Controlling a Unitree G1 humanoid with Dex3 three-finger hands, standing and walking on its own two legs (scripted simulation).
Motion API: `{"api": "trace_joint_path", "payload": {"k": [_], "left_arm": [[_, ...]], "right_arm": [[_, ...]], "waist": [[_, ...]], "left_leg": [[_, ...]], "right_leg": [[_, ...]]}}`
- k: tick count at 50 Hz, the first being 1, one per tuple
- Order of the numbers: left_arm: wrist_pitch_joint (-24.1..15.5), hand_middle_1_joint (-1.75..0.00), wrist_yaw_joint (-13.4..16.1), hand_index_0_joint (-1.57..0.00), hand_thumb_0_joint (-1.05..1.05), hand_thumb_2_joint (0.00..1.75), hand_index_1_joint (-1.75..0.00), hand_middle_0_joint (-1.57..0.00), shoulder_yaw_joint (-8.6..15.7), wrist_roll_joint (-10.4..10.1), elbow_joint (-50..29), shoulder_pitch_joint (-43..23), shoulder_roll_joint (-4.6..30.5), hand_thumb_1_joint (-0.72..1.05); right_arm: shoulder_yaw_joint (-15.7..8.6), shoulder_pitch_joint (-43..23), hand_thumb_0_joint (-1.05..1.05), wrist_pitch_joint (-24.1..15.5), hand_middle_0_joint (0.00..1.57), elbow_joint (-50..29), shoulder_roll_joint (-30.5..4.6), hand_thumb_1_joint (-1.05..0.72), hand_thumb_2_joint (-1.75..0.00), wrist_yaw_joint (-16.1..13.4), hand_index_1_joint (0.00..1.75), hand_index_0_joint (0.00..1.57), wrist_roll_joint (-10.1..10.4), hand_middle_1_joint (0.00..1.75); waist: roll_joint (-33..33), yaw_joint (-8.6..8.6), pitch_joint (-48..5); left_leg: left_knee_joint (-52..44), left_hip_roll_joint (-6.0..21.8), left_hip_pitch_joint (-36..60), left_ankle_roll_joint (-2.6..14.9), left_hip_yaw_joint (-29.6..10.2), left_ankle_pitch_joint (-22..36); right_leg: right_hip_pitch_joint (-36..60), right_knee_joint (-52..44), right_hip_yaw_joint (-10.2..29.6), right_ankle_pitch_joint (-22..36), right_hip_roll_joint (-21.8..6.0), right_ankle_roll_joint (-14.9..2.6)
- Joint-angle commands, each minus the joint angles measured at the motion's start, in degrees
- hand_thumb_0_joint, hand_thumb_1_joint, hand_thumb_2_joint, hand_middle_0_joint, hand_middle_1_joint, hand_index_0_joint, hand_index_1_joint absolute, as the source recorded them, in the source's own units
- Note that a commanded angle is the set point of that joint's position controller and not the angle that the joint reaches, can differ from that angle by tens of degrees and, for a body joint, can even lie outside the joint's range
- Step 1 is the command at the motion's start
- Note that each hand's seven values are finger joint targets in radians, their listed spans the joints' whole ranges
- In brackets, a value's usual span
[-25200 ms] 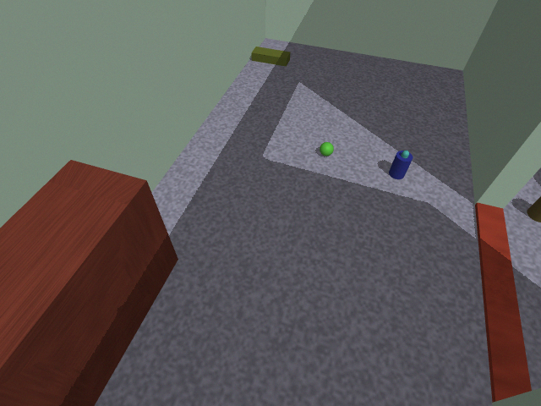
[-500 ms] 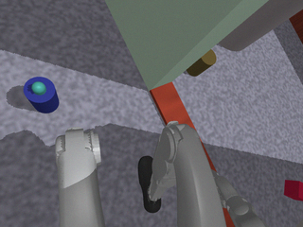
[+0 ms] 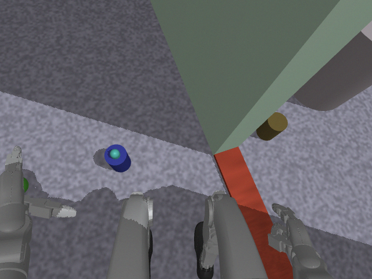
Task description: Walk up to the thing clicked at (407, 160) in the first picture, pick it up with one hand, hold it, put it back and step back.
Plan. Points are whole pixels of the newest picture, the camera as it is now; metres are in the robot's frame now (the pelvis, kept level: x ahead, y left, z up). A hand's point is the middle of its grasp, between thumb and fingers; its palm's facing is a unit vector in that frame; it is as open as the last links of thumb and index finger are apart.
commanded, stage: home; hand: left
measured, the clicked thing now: (117, 158) +0.45 +0.23 -0.46
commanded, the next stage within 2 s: none
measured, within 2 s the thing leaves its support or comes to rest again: neither
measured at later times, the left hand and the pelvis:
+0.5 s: hand (41, 207) +0.24 +0.21 +0.09, palm faces +0.14 -0.93 -0.33, open 17.3 cm; pelvis +0.06 +0.01 +0.17, yaw +2 degrees
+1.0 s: hand (40, 223) +0.22 +0.19 +0.12, palm faces +0.16 -0.94 -0.29, open 17.5 cm; pelvis +0.06 +0.01 +0.18, yaw +3 degrees
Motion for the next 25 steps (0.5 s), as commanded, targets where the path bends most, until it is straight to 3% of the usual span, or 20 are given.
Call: {"api": "trace_joint_path", "payload": {"k": [1,3,9,16,22,25], "left_arm": [[0.4,-0.05,2.5,-0.05,0.00,0.06,-0.05,-0.05,1.7,-0.3,-6.3,-0.1,8.2,-0.54],[1.5,-0.05,2.5,-0.05,0.00,0.05,-0.05,-0.05,-1.0,-0.6,-6.4,0.9,5.4,-0.55],[4.9,-0.06,3.9,-0.05,0.00,0.07,-0.06,-0.05,-4.1,-1.3,-10.8,6.7,3.1,-0.52],[8.7,-0.06,5.5,-0.06,0.00,0.08,-0.06,-0.06,-7.8,-1.8,-19.8,15.0,-0.6,-0.51],[11.2,-0.05,5.6,-0.05,0.00,0.06,-0.05,-0.05,-13.2,-2.5,-29.0,24.0,-5.9,-0.54],[12.0,-0.05,5.4,-0.05,0.00,0.06,-0.05,-0.05,-13.9,-2.4,-32.1,27.2,-6.5,-0.54]], "right_arm": [[-3.9,6.6,0.00,-3.9,0.20,-4.1,-8.5,-0.90,-0.90,-2.5,0.30,0.20,-0.4,0.30],[-3.6,7.1,0.00,-4.7,0.20,-4.0,-8.2,-0.90,-0.90,-2.7,0.30,0.20,-0.6,0.30],[-3.5,8.1,0.00,-6.6,0.20,-5.7,-7.9,-0.90,-0.90,-3.6,0.30,0.20,-0.6,0.30],[-2.7,8.8,0.00,-7.9,0.20,-8.1,-6.4,-0.90,-0.90,-5.6,0.30,0.20,-0.5,0.30],[-2.3,8.5,0.00,-9.2,0.20,-10.5,-5.3,-0.90,-0.90,-6.8,0.30,0.20,-0.7,0.30],[-2.0,8.1,0.00,-10.1,0.20,-11.4,-4.8,-0.90,-0.90,-7.0,0.30,0.20,-0.9,0.30]], "waist": [[7.9,-0.88,-23.6],[6.9,-1.64,-22.3],[5.8,-0.12,-20.0],[6.6,-0.03,-15.3],[6.2,0.12,-9.0],[4.4,0.59,-5.0]], "left_leg": [[-19.9,-1.0,27.2,1.60,1.4,12.6],[-22.9,-0.9,30.5,1.43,1.1,13.9],[-32.9,-1.0,41.6,0.85,1.0,18.1],[-42.6,-1.3,52.3,0.51,1.9,22.6],[-49.5,-1.2,57.4,0.27,1.5,22.1],[-51.8,-1.0,57.8,0.37,1.0,20.6]], "right_leg": [[24.7,-20.4,3.4,11.2,0.9,-0.73],[28.2,-23.6,3.1,12.5,0.7,-0.64],[40.4,-33.0,2.7,16.3,0.4,-0.31],[51.8,-41.9,2.2,20.7,0.6,0.10],[56.5,-47.4,0.9,19.9,1.1,0.04],[57.4,-49.4,0.2,18.4,1.4,0.14]]}}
